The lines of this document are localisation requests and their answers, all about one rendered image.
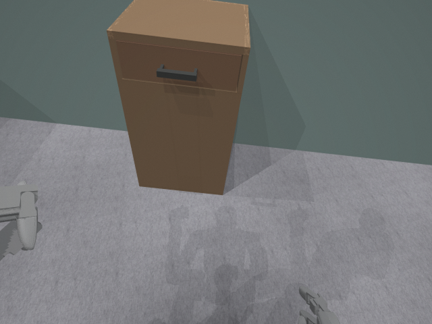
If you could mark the robot right hand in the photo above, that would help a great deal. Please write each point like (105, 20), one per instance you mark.
(318, 305)

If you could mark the handle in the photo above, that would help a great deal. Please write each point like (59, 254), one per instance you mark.
(176, 74)

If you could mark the robot left hand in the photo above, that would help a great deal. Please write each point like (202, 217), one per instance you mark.
(17, 206)

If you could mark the cabinet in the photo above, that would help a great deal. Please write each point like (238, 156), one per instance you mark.
(181, 136)

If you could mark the drawer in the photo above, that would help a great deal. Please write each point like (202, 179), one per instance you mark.
(140, 61)

